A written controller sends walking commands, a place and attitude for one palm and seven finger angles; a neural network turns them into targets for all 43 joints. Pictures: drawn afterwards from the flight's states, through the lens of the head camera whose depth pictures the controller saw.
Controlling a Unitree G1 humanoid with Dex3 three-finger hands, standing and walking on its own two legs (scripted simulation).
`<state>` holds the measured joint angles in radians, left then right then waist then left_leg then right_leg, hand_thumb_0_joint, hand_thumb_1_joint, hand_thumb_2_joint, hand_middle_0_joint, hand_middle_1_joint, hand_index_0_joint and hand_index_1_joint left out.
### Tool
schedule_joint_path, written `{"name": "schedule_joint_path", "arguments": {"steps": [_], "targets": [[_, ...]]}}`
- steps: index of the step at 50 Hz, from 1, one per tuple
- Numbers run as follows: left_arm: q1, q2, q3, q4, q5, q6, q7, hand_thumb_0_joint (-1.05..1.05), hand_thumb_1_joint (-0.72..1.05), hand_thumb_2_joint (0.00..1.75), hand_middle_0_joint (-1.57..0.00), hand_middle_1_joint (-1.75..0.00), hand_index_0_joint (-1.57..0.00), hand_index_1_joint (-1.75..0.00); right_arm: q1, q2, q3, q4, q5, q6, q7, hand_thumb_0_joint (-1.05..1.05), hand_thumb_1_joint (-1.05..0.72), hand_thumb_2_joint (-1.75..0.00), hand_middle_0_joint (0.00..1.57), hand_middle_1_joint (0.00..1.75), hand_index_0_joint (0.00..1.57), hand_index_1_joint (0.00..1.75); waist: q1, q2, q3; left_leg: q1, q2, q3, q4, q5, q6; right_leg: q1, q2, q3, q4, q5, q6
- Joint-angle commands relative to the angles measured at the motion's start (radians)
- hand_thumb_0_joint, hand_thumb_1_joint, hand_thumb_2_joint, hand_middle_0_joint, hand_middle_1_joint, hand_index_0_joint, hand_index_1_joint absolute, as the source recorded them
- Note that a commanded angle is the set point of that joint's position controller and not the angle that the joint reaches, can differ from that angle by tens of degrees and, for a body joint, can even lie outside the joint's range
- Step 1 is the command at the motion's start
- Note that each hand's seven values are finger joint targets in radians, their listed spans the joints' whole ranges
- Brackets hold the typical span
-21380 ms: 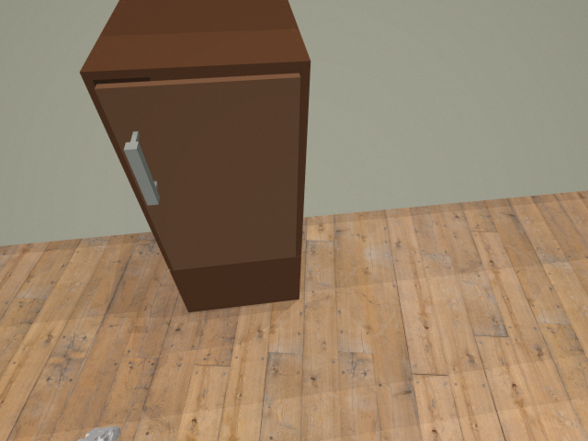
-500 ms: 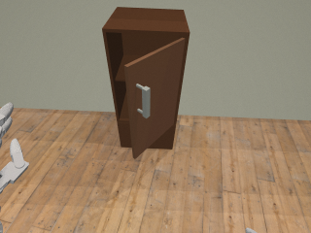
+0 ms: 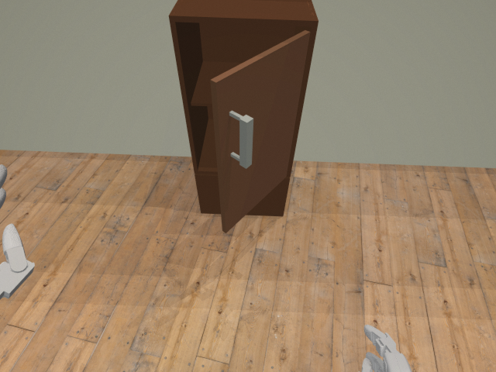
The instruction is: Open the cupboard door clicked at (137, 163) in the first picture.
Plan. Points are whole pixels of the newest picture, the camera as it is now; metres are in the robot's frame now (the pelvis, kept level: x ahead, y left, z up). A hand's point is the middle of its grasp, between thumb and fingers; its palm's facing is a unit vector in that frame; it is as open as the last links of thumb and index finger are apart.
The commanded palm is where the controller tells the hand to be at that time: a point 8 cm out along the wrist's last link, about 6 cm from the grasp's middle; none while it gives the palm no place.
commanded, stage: stop stepping back and stand still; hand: left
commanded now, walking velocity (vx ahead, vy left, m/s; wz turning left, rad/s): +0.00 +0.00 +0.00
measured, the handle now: (239, 139) +0.66 +0.07 -0.03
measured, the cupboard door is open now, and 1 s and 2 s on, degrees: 52 52 52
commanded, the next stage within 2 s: let the arm hang, fingers relaxed in 0.06 s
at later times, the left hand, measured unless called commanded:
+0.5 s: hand out of the picture +0.04 +0.18 -0.17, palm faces -0.01 -0.98 -0.18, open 7.1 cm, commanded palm none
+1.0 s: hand out of the picture +0.01 +0.20 -0.16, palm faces +0.03 -0.96 -0.28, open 7.4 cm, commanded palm none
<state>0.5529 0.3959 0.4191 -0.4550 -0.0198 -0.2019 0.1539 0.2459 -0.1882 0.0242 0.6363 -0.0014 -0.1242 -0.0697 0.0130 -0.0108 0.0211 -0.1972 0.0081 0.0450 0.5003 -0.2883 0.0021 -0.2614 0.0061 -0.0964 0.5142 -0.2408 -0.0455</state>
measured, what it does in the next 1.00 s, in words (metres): stands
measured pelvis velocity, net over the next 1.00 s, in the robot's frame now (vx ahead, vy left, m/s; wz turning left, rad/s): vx -0.02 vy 0.00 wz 0.02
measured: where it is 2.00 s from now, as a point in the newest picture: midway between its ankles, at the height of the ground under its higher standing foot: outside the picture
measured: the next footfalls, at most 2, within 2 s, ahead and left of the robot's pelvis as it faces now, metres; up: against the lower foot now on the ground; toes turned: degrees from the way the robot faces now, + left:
none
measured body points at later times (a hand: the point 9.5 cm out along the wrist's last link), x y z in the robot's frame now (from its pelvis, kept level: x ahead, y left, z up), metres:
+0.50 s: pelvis -0.02 +0.00 +0.00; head +0.01 +0.01 +0.45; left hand +0.04 +0.23 -0.15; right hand +0.05 -0.26 -0.14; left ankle -0.01 +0.12 -0.74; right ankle +0.02 -0.08 -0.74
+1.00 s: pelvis -0.02 +0.00 +0.01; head +0.00 -0.02 +0.46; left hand +0.01 +0.26 -0.14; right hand -0.02 -0.23 -0.16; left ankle -0.01 +0.12 -0.74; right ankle +0.02 -0.08 -0.74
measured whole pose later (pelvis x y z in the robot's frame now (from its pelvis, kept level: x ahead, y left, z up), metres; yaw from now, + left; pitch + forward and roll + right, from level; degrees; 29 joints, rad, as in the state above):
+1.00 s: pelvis -0.02 +0.00 +0.01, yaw +1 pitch -2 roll +0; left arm 0.20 0.21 0.01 1.13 0.01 0.00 0.02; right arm 0.28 -0.19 0.00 1.13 -0.02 0.01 -0.02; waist -0.01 0.04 0.05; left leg -0.16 0.00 0.02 0.39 -0.20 0.00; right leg -0.21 0.01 -0.12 0.38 -0.16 -0.06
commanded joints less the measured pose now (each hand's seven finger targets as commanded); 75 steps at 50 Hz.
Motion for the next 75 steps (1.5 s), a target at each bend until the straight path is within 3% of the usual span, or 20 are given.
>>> {"name": "schedule_joint_path", "arguments": {"steps": [1,4,7,8,9,10,11,13,15,16,18,21,23,25,27,33,39,48,57,75], "targets": [[-0.083,0.158,0.085,-0.16,-0.007,-0.059,0.018,0.0,0.9,0.9,-0.2,-0.3,-0.2,-0.3,-0.101,-0.143,-0.056,-0.144,0.002,-0.066,-0.009,0.0,-0.9,-0.9,0.2,0.3,0.2,0.3,-0.019,0.046,-0.082,-0.099,0.08,-0.079,-0.1,0.167,0.022,0.154,-0.084,0.155,-0.095,0.218,0.033],[-0.046,0.156,0.086,-0.155,-0.012,-0.057,0.017,0.0,0.9,0.9,-0.2,-0.3,-0.2,-0.3,-0.096,-0.143,-0.059,-0.142,0.003,-0.06,-0.002,0.0,-0.9,-0.9,0.2,0.3,0.2,0.3,-0.02,0.026,-0.125,-0.07,0.061,-0.07,-0.072,0.174,0.014,0.166,-0.104,0.173,-0.127,0.224,0.021],[-0.016,0.176,0.108,-0.198,-0.018,-0.056,0.017,0.0,0.9,0.9,-0.2,-0.3,-0.2,-0.3,-0.113,-0.141,-0.06,-0.155,0.003,-0.052,-0.004,0.0,-0.9,-0.9,0.2,0.3,0.2,0.3,-0.018,0.042,-0.132,-0.068,0.06,-0.077,-0.091,0.198,0.011,0.172,-0.096,0.153,-0.123,0.225,0.023],[-0.13,0.024,-0.317,0.592,0.065,0.085,-0.126,0.0,0.9,0.9,-0.2,-0.3,-0.2,-0.3,-0.157,-0.32,-0.116,0.087,0.008,-0.075,0.083,0.0,-0.9,-0.9,0.2,0.3,0.2,0.3,-0.058,0.049,-0.051,-0.131,0.094,-0.109,0.055,0.369,0.029,0.019,-0.154,0.087,0.039,0.346,-0.002],[-0.129,-0.01,-0.29,0.622,0.055,0.159,-0.148,0.0,0.9,0.9,-0.2,-0.3,-0.2,-0.3,-0.071,-0.271,-0.114,0.085,0.003,-0.008,0.082,0.0,-0.9,-0.9,0.2,0.3,0.2,0.3,-0.036,0.066,-0.118,-0.07,0.099,-0.105,0.014,0.463,0.024,0.014,-0.126,0.117,0.037,0.307,-0.016],[-0.123,-0.023,-0.295,0.608,0.051,0.182,-0.153,0.0,0.9,0.9,-0.2,-0.3,-0.2,-0.3,-0.065,-0.263,-0.103,0.064,0.002,0.016,0.077,0.0,-0.9,-0.9,0.2,0.3,0.2,0.3,-0.032,0.097,-0.094,-0.083,0.121,-0.115,-0.014,0.454,0.037,-0.004,-0.097,0.086,0.058,0.199,0.001],[-0.164,-0.028,-0.305,0.641,0.056,0.182,-0.153,0.0,0.9,0.9,-0.2,-0.3,-0.2,-0.3,-0.074,-0.257,-0.1,0.069,-0.007,0.026,0.076,0.0,-0.9,-0.9,0.2,0.3,0.2,0.3,-0.023,0.071,-0.111,-0.128,0.143,-0.156,-0.031,0.455,0.062,0.008,-0.075,0.075,0.096,0.14,0.004],[-0.224,-0.004,-0.315,0.735,0.057,0.185,-0.154,0.0,0.9,0.9,-0.2,-0.3,-0.2,-0.3,-0.095,-0.262,-0.08,0.064,-0.016,0.047,0.072,0.0,-0.9,-0.9,0.2,0.3,0.2,0.3,-0.012,-0.04,-0.099,-0.176,0.158,-0.206,-0.061,0.401,0.088,0.063,-0.068,0.088,0.086,0.105,0.007],[-0.264,0.025,-0.323,0.856,0.06,0.185,-0.154,0.0,0.9,0.9,-0.2,-0.3,-0.2,-0.3,-0.106,-0.265,-0.075,0.086,-0.019,0.062,0.069,0.0,-0.9,-0.9,0.2,0.3,0.2,0.3,-0.001,-0.164,-0.115,-0.157,0.118,-0.177,-0.042,0.309,0.066,0.104,-0.11,0.13,0.006,0.176,-0.008],[-0.293,0.04,-0.33,0.916,0.06,0.186,-0.152,0.0,0.9,0.9,-0.2,-0.3,-0.2,-0.3,-0.099,-0.259,-0.074,0.102,-0.018,0.073,0.071,0.0,-0.9,-0.9,0.2,0.3,0.2,0.3,-0.01,-0.17,-0.115,-0.129,0.089,-0.157,-0.033,0.263,0.053,0.085,-0.137,0.147,-0.017,0.179,-0.026],[-0.332,0.031,-0.353,1.03,0.052,0.192,-0.149,0.0,0.9,0.9,-0.2,-0.3,-0.2,-0.3,-0.089,-0.231,-0.059,0.148,-0.023,0.091,0.069,0.0,-0.9,-0.9,0.2,0.3,0.2,0.3,-0.02,-0.102,-0.099,-0.077,0.061,-0.126,-0.043,0.188,0.042,0.051,-0.161,0.175,-0.066,0.135,-0.035],[-0.349,0.02,-0.376,1.167,0.044,0.197,-0.143,0.0,0.9,0.9,-0.2,-0.3,-0.2,-0.3,-0.095,-0.209,-0.044,0.202,-0.026,0.11,0.069,0.0,-0.9,-0.9,0.2,0.3,0.2,0.3,-0.016,0.08,-0.075,-0.061,0.072,-0.134,-0.112,0.133,0.039,0.06,-0.131,0.163,-0.108,0.022,-0.016],[-0.331,0.0,-0.384,1.256,0.039,0.196,-0.142,0.0,0.9,0.9,-0.2,-0.3,-0.2,-0.3,-0.09,-0.182,-0.035,0.244,-0.024,0.116,0.066,0.0,-0.9,-0.9,0.2,0.3,0.2,0.3,-0.01,0.132,-0.059,-0.077,0.073,-0.128,-0.142,0.083,0.035,0.09,-0.13,0.166,-0.143,-0.004,-0.012],[-0.319,-0.01,-0.389,1.33,0.034,0.191,-0.14,0.0,0.9,0.9,-0.2,-0.3,-0.2,-0.3,-0.064,-0.166,-0.033,0.283,-0.02,0.121,0.061,0.0,-0.9,-0.9,0.2,0.3,0.2,0.3,-0.014,0.147,-0.06,-0.062,0.066,-0.118,-0.15,0.052,0.028,0.099,-0.134,0.173,-0.177,-0.026,-0.016],[-0.318,-0.017,-0.38,1.378,0.035,0.188,-0.138,0.0,0.9,0.9,-0.2,-0.3,-0.2,-0.3,-0.036,-0.164,-0.039,0.313,-0.022,0.126,0.058,0.0,-0.9,-0.9,0.2,0.3,0.2,0.3,-0.015,0.141,-0.053,-0.058,0.07,-0.118,-0.149,0.03,0.03,0.104,-0.139,0.166,-0.209,-0.053,-0.02],[-0.335,-0.019,-0.383,1.487,0.031,0.187,-0.136,0.0,0.9,0.9,-0.2,-0.3,-0.2,-0.3,0.051,-0.152,-0.045,0.399,-0.021,0.135,0.053,0.0,-0.9,-0.9,0.2,0.3,0.2,0.3,-0.025,0.013,0.029,-0.05,0.072,-0.108,-0.164,0.006,0.033,0.05,-0.14,0.159,-0.267,-0.143,-0.022],[-0.329,-0.024,-0.381,1.54,0.029,0.188,-0.131,0.0,0.9,0.9,-0.2,-0.3,-0.2,-0.3,0.081,-0.142,-0.044,0.443,-0.021,0.131,0.049,0.0,-0.9,-0.9,0.2,0.3,0.2,0.3,-0.019,-0.029,0.038,-0.046,0.074,-0.106,-0.179,0.027,0.038,0.063,-0.137,0.148,-0.265,-0.132,-0.019],[-0.333,-0.039,-0.379,1.56,0.03,0.191,-0.125,0.0,0.9,0.9,-0.2,-0.3,-0.2,-0.3,0.09,-0.106,-0.038,0.477,-0.024,0.129,0.048,0.0,-0.9,-0.9,0.2,0.3,0.2,0.3,-0.014,-0.004,0.066,-0.06,0.075,-0.101,-0.198,0.044,0.034,0.071,-0.137,0.145,-0.259,-0.116,-0.012],[-0.336,-0.052,-0.379,1.564,0.029,0.18,-0.123,0.0,0.9,0.9,-0.2,-0.3,-0.2,-0.3,0.063,-0.107,-0.038,0.48,-0.02,0.116,0.042,0.0,-0.9,-0.9,0.2,0.3,0.2,0.3,-0.01,0.055,0.034,-0.028,0.091,-0.104,-0.205,0.153,0.025,0.128,-0.137,0.126,-0.228,0.056,-0.011],[-0.334,-0.047,-0.379,1.572,0.029,0.171,-0.122,0.0,0.9,0.9,-0.2,-0.3,-0.2,-0.3,0.032,-0.133,-0.044,0.473,-0.018,0.118,0.036,0.0,-0.9,-0.9,0.2,0.3,0.2,0.3,-0.019,0.011,0.017,0.035,0.094,-0.092,-0.203,0.172,0.021,0.142,-0.137,0.132,-0.249,0.134,-0.008]]}}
